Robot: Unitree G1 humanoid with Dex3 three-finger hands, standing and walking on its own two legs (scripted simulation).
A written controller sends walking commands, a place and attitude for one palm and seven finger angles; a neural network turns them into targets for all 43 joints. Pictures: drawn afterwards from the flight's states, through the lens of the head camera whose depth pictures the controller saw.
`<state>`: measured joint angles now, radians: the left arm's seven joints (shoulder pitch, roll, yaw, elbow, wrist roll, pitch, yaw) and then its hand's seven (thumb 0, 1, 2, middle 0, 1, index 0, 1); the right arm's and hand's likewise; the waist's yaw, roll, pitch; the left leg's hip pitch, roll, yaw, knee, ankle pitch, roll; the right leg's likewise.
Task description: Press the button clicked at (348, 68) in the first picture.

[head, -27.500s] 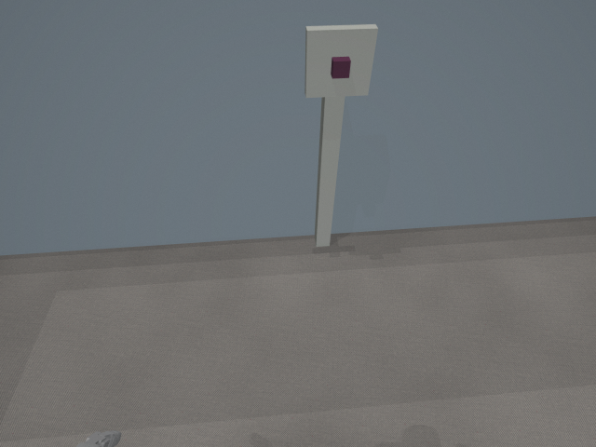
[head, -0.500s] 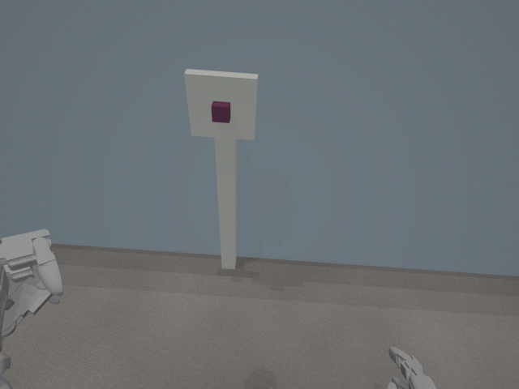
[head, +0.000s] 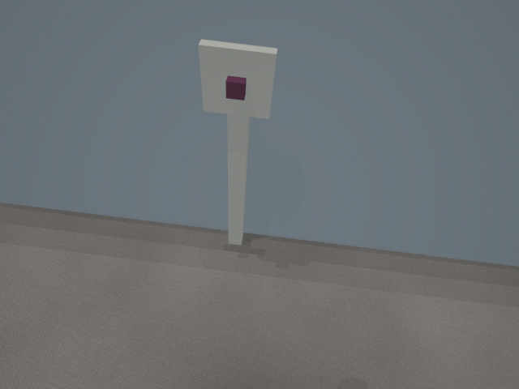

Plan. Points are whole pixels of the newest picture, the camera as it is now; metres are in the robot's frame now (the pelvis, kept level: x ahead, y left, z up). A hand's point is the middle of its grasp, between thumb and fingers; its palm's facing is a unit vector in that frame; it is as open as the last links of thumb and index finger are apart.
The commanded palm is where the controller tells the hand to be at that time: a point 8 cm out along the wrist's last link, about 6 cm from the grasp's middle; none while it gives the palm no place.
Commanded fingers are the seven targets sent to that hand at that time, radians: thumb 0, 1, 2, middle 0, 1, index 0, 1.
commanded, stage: let the arm hang, fingers relaxed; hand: left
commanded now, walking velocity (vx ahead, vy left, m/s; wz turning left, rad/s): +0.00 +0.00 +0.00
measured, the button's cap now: (236, 87) +0.76 +0.11 +0.05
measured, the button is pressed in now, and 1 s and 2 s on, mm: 0 0 0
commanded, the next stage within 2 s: stand and wait in 0.74 s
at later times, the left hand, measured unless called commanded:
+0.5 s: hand out of the picture -0.02 +0.17 -0.17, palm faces +0.02 -0.99 -0.16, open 7.2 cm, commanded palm none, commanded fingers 0.00 0.90 0.90 -0.20 -0.30 -0.20 -0.30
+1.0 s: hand out of the picture -0.01 +0.16 -0.17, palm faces +0.02 -0.98 -0.18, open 7.4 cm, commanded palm none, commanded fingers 0.00 0.90 0.90 -0.20 -0.30 -0.20 -0.30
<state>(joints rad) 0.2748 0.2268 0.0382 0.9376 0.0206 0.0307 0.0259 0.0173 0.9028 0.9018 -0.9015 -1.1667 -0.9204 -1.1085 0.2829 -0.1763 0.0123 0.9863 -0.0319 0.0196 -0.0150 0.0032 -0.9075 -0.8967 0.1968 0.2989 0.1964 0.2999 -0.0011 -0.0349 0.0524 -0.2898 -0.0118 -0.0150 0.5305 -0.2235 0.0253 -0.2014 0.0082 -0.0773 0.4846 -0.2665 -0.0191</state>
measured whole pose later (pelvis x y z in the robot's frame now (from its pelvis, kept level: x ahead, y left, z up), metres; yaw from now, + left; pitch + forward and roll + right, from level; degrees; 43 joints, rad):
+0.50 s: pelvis +0.00 +0.01 +0.01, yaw -1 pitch -2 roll +0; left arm 0.31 0.12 0.00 1.15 0.02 0.00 0.03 0.01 0.91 0.90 -0.23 -0.33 -0.23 -0.34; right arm 0.31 -0.11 0.00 1.12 -0.02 0.01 -0.03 0.00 -0.92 -0.90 0.20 0.30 0.20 0.30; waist 0.00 0.01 0.04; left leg -0.23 -0.03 0.02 0.43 -0.17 0.04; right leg -0.18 -0.01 -0.05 0.44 -0.24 0.00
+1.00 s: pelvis +0.01 -0.01 +0.01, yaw -1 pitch -2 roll +0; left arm 0.29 0.13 0.01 1.15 0.01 0.00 0.03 0.01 0.91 0.90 -0.20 -0.30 -0.20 -0.30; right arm 0.30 -0.12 -0.01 1.13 -0.02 0.01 -0.04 0.00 -0.91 -0.90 0.20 0.30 0.19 0.30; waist -0.01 0.01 0.06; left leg -0.22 -0.02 0.01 0.43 -0.19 0.02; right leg -0.16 0.00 -0.05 0.43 -0.25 -0.02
